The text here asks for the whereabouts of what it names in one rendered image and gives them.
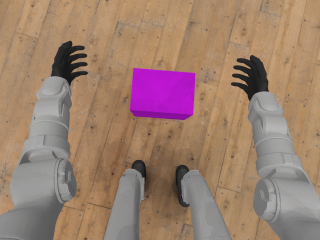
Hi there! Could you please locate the robot foot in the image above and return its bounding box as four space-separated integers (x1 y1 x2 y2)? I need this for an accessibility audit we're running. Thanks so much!
131 160 146 182
175 165 190 207

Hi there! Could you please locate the right robot upper arm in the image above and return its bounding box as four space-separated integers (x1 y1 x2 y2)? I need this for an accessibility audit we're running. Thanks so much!
253 176 320 240

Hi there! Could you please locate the robot right hand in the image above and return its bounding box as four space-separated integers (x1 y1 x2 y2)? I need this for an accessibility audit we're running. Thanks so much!
231 55 269 101

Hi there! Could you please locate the right robot foot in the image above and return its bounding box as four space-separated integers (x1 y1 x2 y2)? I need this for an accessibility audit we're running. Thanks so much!
175 165 190 207

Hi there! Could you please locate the carton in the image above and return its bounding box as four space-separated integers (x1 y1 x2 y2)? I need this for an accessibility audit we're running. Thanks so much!
130 68 196 120

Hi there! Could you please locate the left robot upper arm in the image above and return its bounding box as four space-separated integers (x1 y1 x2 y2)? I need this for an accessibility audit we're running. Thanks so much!
0 158 77 240

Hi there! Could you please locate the robot left forearm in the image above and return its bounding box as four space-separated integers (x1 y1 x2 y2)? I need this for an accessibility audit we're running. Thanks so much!
10 76 72 205

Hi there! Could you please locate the left robot foot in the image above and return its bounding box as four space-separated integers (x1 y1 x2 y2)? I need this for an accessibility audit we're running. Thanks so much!
131 160 146 182

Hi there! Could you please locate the robot left hand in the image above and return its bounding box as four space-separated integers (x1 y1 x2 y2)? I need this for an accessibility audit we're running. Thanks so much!
51 41 88 86

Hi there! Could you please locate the robot right forearm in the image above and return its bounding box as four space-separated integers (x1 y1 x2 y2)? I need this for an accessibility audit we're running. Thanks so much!
247 91 320 220

